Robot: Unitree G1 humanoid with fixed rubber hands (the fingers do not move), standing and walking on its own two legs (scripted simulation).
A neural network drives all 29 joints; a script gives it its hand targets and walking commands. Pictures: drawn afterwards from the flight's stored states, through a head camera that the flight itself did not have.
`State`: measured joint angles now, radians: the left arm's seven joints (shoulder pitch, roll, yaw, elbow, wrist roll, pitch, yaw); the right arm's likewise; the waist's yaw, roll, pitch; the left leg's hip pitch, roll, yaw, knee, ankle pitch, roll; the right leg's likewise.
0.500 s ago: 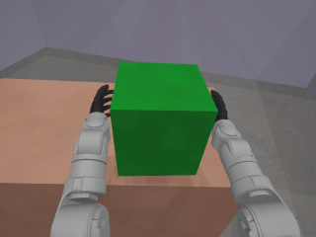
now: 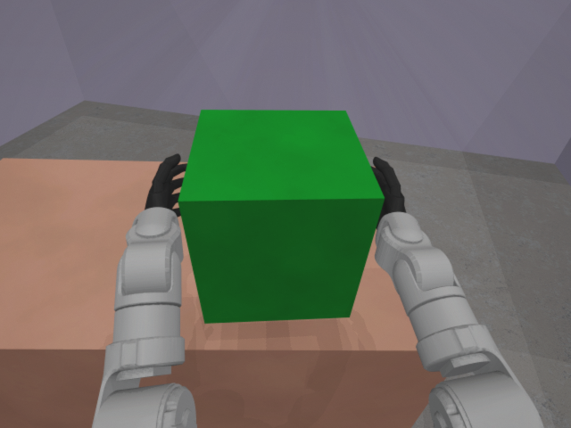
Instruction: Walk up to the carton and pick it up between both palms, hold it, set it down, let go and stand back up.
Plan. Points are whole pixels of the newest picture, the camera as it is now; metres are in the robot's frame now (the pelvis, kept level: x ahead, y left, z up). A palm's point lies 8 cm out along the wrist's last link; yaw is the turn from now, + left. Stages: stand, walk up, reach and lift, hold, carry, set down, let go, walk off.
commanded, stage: reach and lift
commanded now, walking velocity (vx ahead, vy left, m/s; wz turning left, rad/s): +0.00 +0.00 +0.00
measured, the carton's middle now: (276, 215) +0.39 +0.00 +0.15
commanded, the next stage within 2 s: hold in 0.34 s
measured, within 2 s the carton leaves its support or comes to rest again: neither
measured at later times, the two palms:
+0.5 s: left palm (160, 198) +0.36 +0.15 +0.21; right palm (395, 203) +0.35 -0.16 +0.20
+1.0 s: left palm (155, 195) +0.36 +0.15 +0.21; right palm (393, 199) +0.34 -0.15 +0.20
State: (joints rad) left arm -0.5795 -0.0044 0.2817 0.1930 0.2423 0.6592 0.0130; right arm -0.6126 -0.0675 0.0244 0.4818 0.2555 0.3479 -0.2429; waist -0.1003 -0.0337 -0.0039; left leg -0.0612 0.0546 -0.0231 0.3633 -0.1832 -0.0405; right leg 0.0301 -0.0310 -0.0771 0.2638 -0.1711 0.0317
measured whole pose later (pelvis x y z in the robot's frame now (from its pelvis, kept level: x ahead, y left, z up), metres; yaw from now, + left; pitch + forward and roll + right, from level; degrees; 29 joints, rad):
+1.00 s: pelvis -0.01 +0.00 +0.00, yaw -1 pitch -7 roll -1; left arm -0.68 0.00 0.31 0.20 0.28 0.76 -0.01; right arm -0.71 -0.08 0.00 0.51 0.27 0.42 -0.24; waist -0.09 -0.03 -0.03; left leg -0.08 0.06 -0.01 0.36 -0.17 -0.04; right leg 0.00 -0.03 -0.06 0.27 -0.15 0.03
